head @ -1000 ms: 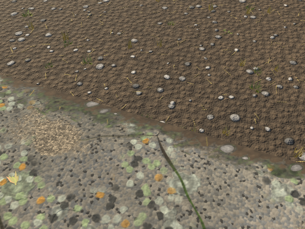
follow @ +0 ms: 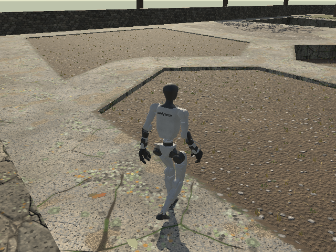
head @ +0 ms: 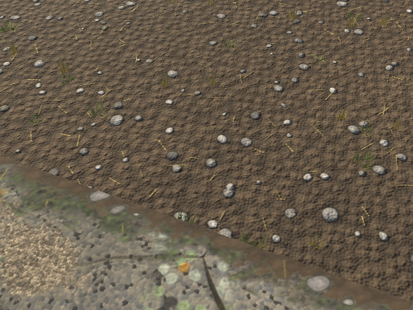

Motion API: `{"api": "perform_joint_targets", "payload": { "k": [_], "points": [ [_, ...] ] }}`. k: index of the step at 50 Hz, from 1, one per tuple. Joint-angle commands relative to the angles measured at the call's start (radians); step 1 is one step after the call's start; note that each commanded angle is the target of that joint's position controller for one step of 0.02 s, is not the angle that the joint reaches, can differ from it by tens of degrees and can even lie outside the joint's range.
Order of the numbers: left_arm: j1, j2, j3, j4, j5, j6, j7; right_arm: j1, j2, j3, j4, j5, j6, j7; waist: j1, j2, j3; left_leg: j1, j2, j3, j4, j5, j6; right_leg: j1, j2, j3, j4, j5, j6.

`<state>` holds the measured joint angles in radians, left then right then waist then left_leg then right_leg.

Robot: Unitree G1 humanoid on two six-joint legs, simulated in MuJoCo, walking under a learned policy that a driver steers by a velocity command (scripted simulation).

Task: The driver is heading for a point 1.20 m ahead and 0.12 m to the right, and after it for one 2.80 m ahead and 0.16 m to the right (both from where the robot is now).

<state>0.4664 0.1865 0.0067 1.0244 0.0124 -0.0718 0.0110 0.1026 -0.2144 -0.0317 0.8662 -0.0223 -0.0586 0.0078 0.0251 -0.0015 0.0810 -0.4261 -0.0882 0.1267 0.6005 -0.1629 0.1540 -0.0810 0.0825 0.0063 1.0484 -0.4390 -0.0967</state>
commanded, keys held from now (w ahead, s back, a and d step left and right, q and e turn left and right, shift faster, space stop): w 0.50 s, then no key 0.50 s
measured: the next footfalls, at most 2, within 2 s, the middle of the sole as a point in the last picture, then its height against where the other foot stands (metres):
right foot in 0.52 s outside the picture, level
left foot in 1.00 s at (202, 295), level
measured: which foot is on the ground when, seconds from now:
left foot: down 0.00-0.54, up 0.56-0.98, down 1.00-1.00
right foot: up 0.00-0.50, down 0.52-1.00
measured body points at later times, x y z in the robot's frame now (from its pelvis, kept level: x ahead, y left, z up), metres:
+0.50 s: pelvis +0.27 -0.04 +0.01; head +0.30 -0.04 +0.46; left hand +0.49 +0.17 -0.09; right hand +0.15 -0.26 -0.13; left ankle +0.10 +0.04 -0.71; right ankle +0.41 -0.12 -0.71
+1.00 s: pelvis +0.42 -0.05 +0.02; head +0.42 -0.05 +0.47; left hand +0.41 +0.17 -0.13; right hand +0.49 -0.28 -0.13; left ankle +0.45 +0.06 -0.72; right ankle +0.41 -0.12 -0.71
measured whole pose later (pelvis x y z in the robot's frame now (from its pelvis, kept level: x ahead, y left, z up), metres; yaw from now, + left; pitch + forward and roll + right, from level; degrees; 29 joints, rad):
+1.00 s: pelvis +0.42 -0.05 +0.02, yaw +1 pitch -1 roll -2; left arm 0.34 0.15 -0.02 1.04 0.02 -0.04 0.02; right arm 0.19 -0.18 0.00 1.01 -0.02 0.01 -0.04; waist 0.01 0.04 0.02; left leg -0.27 0.03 0.00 0.49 -0.18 0.03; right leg -0.15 0.09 -0.10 0.39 -0.22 -0.09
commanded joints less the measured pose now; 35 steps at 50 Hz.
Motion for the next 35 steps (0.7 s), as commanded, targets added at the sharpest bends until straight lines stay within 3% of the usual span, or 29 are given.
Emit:
{"api": "perform_joint_targets", "payload": {
  "k": [1,2,3,4,6,9,15,21,23,24,25,26,27,28,29,30,31,33,35],
  "points": [
    [-0.046,0.146,0.035,-0.1,0.013,-0.015,-0.01,0.173,-0.103,-0.038,0.028,0.021,-0.003,0.005,-0.066,0.011,-0.044,0.387,0.4,-0.638,-0.418,-0.28,0.187,-0.524,-0.088,0.058,0.311,0.117,-0.02],
    [-0.064,0.127,0.035,-0.101,0.016,-0.01,-0.012,0.16,-0.071,-0.028,0.039,0.01,-0.014,0.005,-0.03,-0.033,-0.008,0.303,0.36,-0.554,-0.438,-0.173,0.152,-0.482,-0.118,0.064,0.255,0.142,-0.015],
    [-0.053,0.108,0.033,-0.098,0.024,0.001,-0.018,0.181,-0.054,-0.019,0.056,0.009,-0.025,0.001,-0.006,-0.029,-0.01,0.244,0.327,-0.48,-0.446,-0.068,0.127,-0.427,-0.139,0.065,0.204,0.149,-0.003],
    [-0.04,0.079,0.028,-0.092,0.025,0.014,-0.024,0.202,-0.046,-0.014,0.076,0.009,-0.034,-0.002,0.012,-0.014,-0.016,0.215,0.306,-0.42,-0.458,-0.004,0.112,-0.393,-0.151,0.058,0.165,0.153,0.01],
    [-0.065,0.062,0.026,-0.101,0.025,0.028,-0.031,0.257,-0.065,-0.016,0.106,0.011,-0.049,-0.003,0.019,0.008,-0.012,0.2,0.283,-0.347,-0.474,0.091,0.105,-0.409,-0.164,0.032,0.11,0.176,0.028],
    [-0.216,0.078,0.028,-0.153,0.023,0.039,-0.036,0.311,-0.089,-0.016,0.126,0.016,-0.049,-0.002,-0.006,0.026,0.028,0.23,0.255,-0.283,-0.514,0.117,0.081,-0.535,-0.198,-0.005,-0.006,0.299,0.052],
    [-0.437,0.067,0.019,-0.22,0.01,0.038,-0.04,0.436,-0.079,-0.003,0.158,0.018,-0.043,-0.009,-0.074,0.056,0.028,0.369,0.229,-0.212,-0.48,0.316,0.018,-0.592,-0.174,-0.062,-0.273,0.479,0.071],
    [-0.59,0.082,0.019,-0.282,0.008,0.025,-0.045,0.483,-0.099,-0.002,0.182,0.0,-0.034,-0.024,-0.105,0.067,0.05,0.554,0.283,-0.212,-0.406,0.494,0.038,-0.591,-0.123,-0.082,-0.46,0.392,0.036],
    [-0.536,0.094,0.026,-0.274,0.005,0.014,-0.043,0.445,-0.115,-0.005,0.183,-0.003,-0.032,-0.03,-0.061,0.084,0.023,0.57,0.296,-0.193,-0.331,0.666,0.025,-0.479,-0.091,-0.089,-0.509,0.315,0.001],
    [-0.452,0.109,0.035,-0.248,0.005,0.008,-0.036,0.426,-0.127,-0.008,0.181,-0.003,-0.031,-0.033,-0.023,0.093,-0.021,0.571,0.293,-0.183,-0.247,0.789,0.012,-0.371,-0.061,-0.095,-0.532,0.282,-0.018],
    [-0.298,0.127,0.047,-0.196,0.008,-0.001,-0.027,0.407,-0.134,-0.01,0.181,0.0,-0.026,-0.031,0.042,0.079,-0.1,0.55,0.271,-0.16,-0.088,0.84,-0.005,-0.2,-0.035,-0.102,-0.586,0.309,-0.044],
    [-0.115,0.162,0.062,-0.143,0.028,-0.015,-0.015,0.397,-0.116,-0.003,0.17,0.012,-0.026,-0.031,0.112,0.052,-0.205,0.396,0.234,-0.133,0.141,0.682,-0.027,0.065,-0.119,-0.021,-0.592,0.378,-0.085],
    [0.018,0.264,0.087,-0.127,0.059,-0.019,-0.005,0.493,-0.017,0.021,0.142,0.058,-0.027,-0.023,0.099,-0.136,-0.381,0.043,0.103,-0.056,0.539,0.172,-0.087,0.421,-0.433,0.381,-0.574,0.474,-0.206],
    [0.011,0.247,0.088,-0.118,0.019,-0.003,-0.017,0.544,-0.079,-0.003,0.177,0.049,-0.023,-0.031,0.085,-0.135,-0.454,-0.092,-0.011,-0.127,0.753,-0.395,-0.09,0.449,-0.539,0.626,-0.659,0.701,-0.285],
    [-0.089,0.208,0.077,-0.123,-0.011,0.0,-0.022,0.461,-0.106,-0.017,0.16,0.028,-0.019,-0.036,0.038,-0.056,-0.299,-0.135,0.051,-0.199,0.777,-0.314,-0.09,0.298,-0.484,0.459,-0.67,0.792,-0.253],
    [-0.175,0.148,0.06,-0.133,-0.014,-0.006,-0.025,0.399,-0.078,-0.01,0.143,0.022,-0.022,-0.034,0.012,-0.038,-0.182,-0.125,0.083,-0.192,0.724,-0.259,-0.097,0.15,-0.45,0.331,-0.706,0.892,-0.223],
    [-0.214,0.106,0.047,-0.131,-0.012,-0.013,-0.024,0.362,-0.062,-0.011,0.138,0.015,-0.014,-0.032,-0.015,-0.03,-0.11,-0.096,0.113,-0.184,0.662,-0.235,-0.102,0.04,-0.397,0.233,-0.737,0.948,-0.179],
    [-0.217,0.071,0.031,-0.109,-0.01,-0.02,-0.019,0.37,-0.039,-0.011,0.143,-0.007,0.017,-0.022,-0.058,-0.056,-0.085,-0.005,0.124,-0.172,0.561,-0.205,-0.119,-0.077,-0.333,0.122,-0.773,1.01,-0.124],
    [-0.184,0.093,0.029,-0.087,-0.007,-0.033,-0.021,0.383,-0.023,-0.013,0.146,-0.004,0.041,-0.019,-0.084,-0.056,-0.105,0.041,0.105,-0.158,0.513,-0.164,-0.128,-0.113,-0.312,0.068,-0.78,1.115,-0.121]
  ]
}}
